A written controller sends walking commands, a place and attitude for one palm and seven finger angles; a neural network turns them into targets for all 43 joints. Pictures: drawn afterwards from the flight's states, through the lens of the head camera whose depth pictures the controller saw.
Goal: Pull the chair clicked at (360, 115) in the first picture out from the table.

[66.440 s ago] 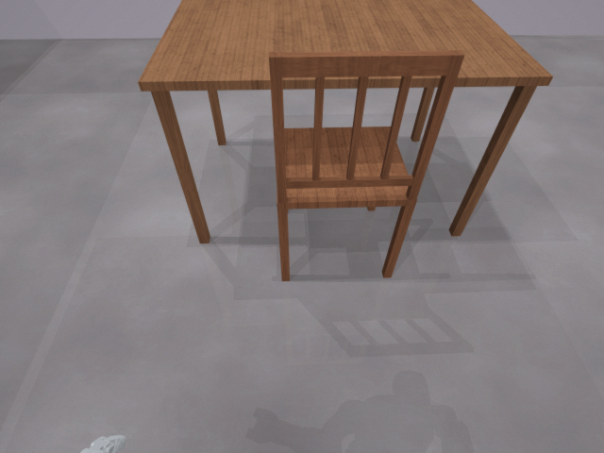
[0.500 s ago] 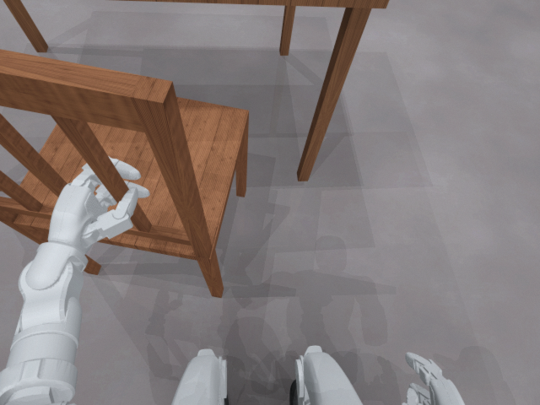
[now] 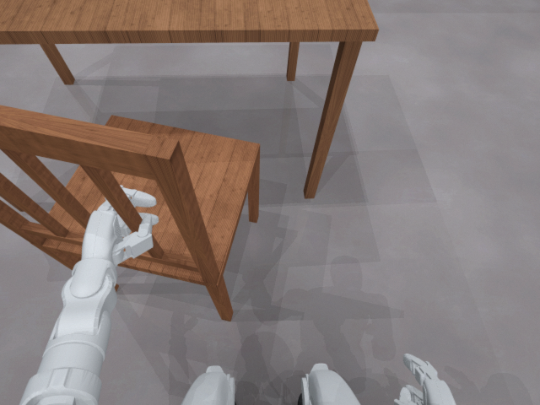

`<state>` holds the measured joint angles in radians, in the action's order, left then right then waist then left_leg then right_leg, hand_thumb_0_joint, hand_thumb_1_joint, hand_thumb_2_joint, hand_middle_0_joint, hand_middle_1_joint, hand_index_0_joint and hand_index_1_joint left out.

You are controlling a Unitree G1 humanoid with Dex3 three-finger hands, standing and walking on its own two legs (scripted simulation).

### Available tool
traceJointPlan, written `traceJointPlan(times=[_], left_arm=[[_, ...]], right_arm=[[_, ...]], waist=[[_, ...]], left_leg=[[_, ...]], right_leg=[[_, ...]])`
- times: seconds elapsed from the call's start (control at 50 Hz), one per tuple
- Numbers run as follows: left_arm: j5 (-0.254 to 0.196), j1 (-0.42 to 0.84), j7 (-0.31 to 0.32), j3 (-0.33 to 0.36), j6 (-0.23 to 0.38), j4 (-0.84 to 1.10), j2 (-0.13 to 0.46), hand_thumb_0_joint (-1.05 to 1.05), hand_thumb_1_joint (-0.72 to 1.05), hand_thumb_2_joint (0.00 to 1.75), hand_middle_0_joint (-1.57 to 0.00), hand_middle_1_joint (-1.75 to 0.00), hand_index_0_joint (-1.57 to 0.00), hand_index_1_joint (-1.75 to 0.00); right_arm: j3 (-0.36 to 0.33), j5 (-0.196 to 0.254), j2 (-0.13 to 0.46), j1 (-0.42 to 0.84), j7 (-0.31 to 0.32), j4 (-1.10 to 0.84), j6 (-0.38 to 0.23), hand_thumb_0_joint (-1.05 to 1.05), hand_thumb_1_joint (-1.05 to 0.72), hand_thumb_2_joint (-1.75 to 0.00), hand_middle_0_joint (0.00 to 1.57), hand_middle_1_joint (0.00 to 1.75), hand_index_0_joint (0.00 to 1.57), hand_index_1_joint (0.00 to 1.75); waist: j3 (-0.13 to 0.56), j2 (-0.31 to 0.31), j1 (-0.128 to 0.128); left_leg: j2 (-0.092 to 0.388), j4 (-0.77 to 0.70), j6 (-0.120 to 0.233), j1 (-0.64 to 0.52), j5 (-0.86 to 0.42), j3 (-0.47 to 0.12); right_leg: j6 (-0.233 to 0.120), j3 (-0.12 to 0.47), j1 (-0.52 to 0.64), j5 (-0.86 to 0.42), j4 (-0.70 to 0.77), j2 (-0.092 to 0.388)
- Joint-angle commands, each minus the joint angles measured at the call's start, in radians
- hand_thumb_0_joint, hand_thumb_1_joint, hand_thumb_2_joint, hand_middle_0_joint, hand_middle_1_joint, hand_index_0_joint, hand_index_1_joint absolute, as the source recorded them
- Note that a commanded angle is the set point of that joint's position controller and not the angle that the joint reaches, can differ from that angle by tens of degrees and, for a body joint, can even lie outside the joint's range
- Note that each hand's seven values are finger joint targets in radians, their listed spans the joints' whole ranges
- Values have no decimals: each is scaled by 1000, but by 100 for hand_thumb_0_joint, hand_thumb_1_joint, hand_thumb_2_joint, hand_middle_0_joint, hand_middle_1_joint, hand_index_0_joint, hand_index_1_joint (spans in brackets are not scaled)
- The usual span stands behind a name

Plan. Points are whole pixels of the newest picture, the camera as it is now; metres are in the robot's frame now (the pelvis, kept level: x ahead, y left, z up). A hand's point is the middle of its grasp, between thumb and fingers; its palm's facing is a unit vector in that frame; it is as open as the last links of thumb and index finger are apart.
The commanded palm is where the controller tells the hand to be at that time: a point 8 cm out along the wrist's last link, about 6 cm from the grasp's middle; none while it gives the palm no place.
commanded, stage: step backward, pulling the chair out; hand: left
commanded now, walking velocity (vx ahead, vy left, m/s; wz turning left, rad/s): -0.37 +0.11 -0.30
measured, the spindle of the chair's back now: (71, 205) +0.42 +0.32 -0.02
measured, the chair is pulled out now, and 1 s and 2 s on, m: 0.20 0.35 0.61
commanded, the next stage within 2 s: stop walking, hand still on the chair in 1.84 s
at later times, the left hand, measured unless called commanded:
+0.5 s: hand (154, 270) +0.31 +0.17 -0.01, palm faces +0.12 -0.99 -0.12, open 5.0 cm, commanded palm +0.28 +0.22 -0.01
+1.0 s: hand (166, 335) +0.22 +0.14 -0.01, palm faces -0.07 -0.99 -0.13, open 5.0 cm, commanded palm +0.20 +0.19 -0.01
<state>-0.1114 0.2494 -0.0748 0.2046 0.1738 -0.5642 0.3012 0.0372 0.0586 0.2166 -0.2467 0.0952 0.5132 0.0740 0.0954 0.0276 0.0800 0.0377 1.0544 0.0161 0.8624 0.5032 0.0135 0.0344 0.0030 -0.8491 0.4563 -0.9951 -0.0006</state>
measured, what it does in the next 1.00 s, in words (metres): walks backwards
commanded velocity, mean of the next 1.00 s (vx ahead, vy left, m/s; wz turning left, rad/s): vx -0.38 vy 0.01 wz -0.13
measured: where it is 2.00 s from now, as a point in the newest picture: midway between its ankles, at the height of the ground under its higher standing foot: outside the picture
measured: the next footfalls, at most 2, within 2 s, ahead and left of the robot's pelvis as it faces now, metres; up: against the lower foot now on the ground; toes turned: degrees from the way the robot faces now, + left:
right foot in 1.10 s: -0.14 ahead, -0.09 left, +0.00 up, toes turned -17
left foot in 1.36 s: -0.08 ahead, +0.16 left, +0.00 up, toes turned -15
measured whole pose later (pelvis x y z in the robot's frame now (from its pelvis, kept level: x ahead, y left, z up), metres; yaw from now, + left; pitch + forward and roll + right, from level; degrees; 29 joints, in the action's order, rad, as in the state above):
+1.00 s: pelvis -0.10 +0.04 +0.05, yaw -10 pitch +2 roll -1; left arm -0.08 0.19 0.11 0.04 0.25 -0.85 0.15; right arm -0.01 0.03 0.24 -0.24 0.11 0.63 0.06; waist -0.04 0.03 0.03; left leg 0.06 0.68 0.05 0.45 0.27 0.13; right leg 0.00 -0.02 -0.48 0.43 -0.90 0.01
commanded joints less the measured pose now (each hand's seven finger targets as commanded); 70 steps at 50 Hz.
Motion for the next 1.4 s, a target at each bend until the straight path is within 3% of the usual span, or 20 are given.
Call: traceJointPlan(times=[0.0,0.1,0.28,0.42,0.52,0.56,0.62,0.68,0.76,0.8,0.84,0.88,0.94,1.06,1.12,1.18,1.22,1.3,1.34,1.38], left_arm=[[66,147,127,-6,-9,60,179,0,90,90,-50,-145,-50,-145],[76,224,165,-48,35,-71,140,0,90,90,-50,-145,-50,-145],[71,142,166,-35,120,-100,106,0,90,90,-50,-145,-50,-145],[65,113,171,-32,120,-77,93,0,90,90,-50,-145,-50,-145],[68,145,184,-45,126,-100,91,0,90,90,-50,-145,-50,-145],[69,158,191,-46,128,-122,104,0,90,90,-50,-145,-50,-145],[75,195,201,-57,134,-183,122,0,90,90,-50,-145,-50,-145],[85,224,207,-76,130,-222,108,0,90,90,-50,-145,-50,-145],[87,212,204,-107,121,-223,59,0,90,90,-50,-145,-50,-145],[82,186,194,-144,128,-176,16,0,90,90,-50,-145,-50,-145],[83,171,189,-152,131,-129,1,0,90,90,-50,-145,-50,-145],[81,193,187,-189,113,-89,-58,0,90,90,-50,-145,-50,-145],[64,167,183,-182,103,-79,-63,0,90,90,-50,-145,-50,-145],[121,117,180,-180,143,-87,-51,0,90,90,-50,-145,-50,-145],[119,36,181,-122,146,-41,4,0,90,90,-50,-145,-50,-145],[87,-37,185,-134,135,-31,4,0,90,90,-50,-145,-50,-145],[88,-26,199,-113,123,6,41,0,90,90,-50,-145,-50,-145],[95,-57,215,-125,81,4,26,0,90,90,-50,-145,-50,-145],[91,-34,214,-156,70,3,5,0,90,90,-50,-145,-50,-145],[84,-35,200,-216,69,22,-62,0,90,90,-50,-145,-50,-145]], right_arm=[[-73,2,165,-70,39,-74,8,0,-90,-90,20,30,20,30],[-76,-6,160,-75,52,-29,24,0,-90,-90,20,30,20,30],[-83,-31,156,3,16,-19,15,0,-90,-90,20,30,20,30],[-90,-26,164,0,25,-12,-13,0,-90,-90,20,30,20,30],[-91,-25,155,-7,34,24,-41,0,-90,-90,20,30,20,30],[-96,-22,156,-24,41,37,-47,0,-90,-90,20,30,20,30],[-103,-23,148,-40,42,69,-55,0,-90,-90,20,30,20,30],[-105,-21,156,-16,27,74,-60,0,-90,-90,20,30,20,30],[-92,-20,167,-14,21,92,-57,0,-90,-90,20,30,20,30],[-92,-18,176,26,34,56,-58,0,-90,-90,20,30,20,30],[-86,-8,166,63,29,6,-48,0,-90,-90,20,30,20,30],[-76,-23,146,80,20,-21,-46,0,-90,-90,20,30,20,30],[-89,-38,153,41,18,9,-55,0,-90,-90,20,30,20,30],[-75,-74,160,-8,-19,85,-93,0,-90,-90,20,30,20,30],[-83,-57,153,15,-24,60,-87,0,-90,-90,20,30,20,30],[-85,-38,131,58,1,13,-69,0,-90,-90,20,30,20,30],[-72,-40,123,107,16,5,-69,0,-90,-90,20,30,20,30],[-52,-51,127,116,31,33,-78,0,-90,-90,20,30,20,30],[-58,-48,147,109,45,37,-76,0,-90,-90,20,30,20,30],[-71,-50,156,68,41,17,-63,0,-90,-90,20,30,20,30]], waist=[[374,-36,-23],[316,78,-32],[192,298,-73],[191,124,-59],[207,129,-56],[211,53,-46],[188,-98,-37],[164,-137,-54],[201,-127,-21],[132,44,-45],[115,249,-69],[67,280,-66],[53,107,-71],[198,257,-52],[286,129,-59],[256,-144,-55],[189,-94,-68],[134,-84,-55],[119,-103,-45],[139,-13,-48]], left_leg=[[35,-244,-2,-310,-445,-27],[97,-352,-7,-474,-629,-28],[228,-516,39,-591,-727,-80],[208,-490,6,-552,-602,-23],[183,-477,3,-556,-479,8],[134,-442,-18,-542,-347,21],[19,-318,-44,-547,-27,40],[-5,-219,-39,-511,34,-21],[19,-484,-23,-591,-140,-54],[110,-620,20,-527,-221,-135],[247,-716,84,-403,-130,-189],[318,-798,131,-279,49,-245],[312,-654,121,-517,-359,-184],[289,-478,78,-970,-1069,-116],[232,-411,23,-888,-972,-37],[87,-336,-41,-570,-305,1],[35,-256,-39,-481,-51,-48],[35,-420,-43,-452,-157,-102],[65,-544,-31,-512,-409,-112],[151,-609,21,-615,-729,-183]], right_leg=[[-46,83,407,-723,194,94],[-39,86,435,-773,243,98],[-38,-2,441,-213,232,32],[-43,30,529,-528,259,63],[-44,68,516,-551,277,88],[-63,135,494,-577,324,123],[-127,342,406,-396,556,281],[-163,419,441,-284,662,359],[-112,228,503,-416,538,283],[-39,85,476,-336,408,121],[-37,-4,507,-116,180,48],[-44,-4,519,-25,-90,22],[-41,-9,392,24,78,30],[-32,-46,396,-179,471,32],[-45,-18,580,-540,538,67],[-143,196,740,-906,497,256],[-177,242,670,-791,556,337],[-154,162,730,-859,493,302],[-104,89,719,-823,453,225],[-39,4,654,-623,416,87]])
